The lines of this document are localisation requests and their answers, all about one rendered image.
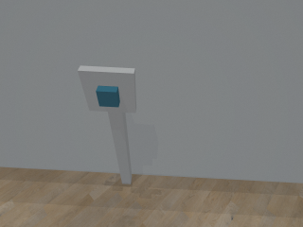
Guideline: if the panel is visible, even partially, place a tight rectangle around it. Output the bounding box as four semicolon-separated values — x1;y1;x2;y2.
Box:
78;65;136;184

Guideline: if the button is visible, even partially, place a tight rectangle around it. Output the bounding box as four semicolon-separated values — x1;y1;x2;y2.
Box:
96;85;120;108

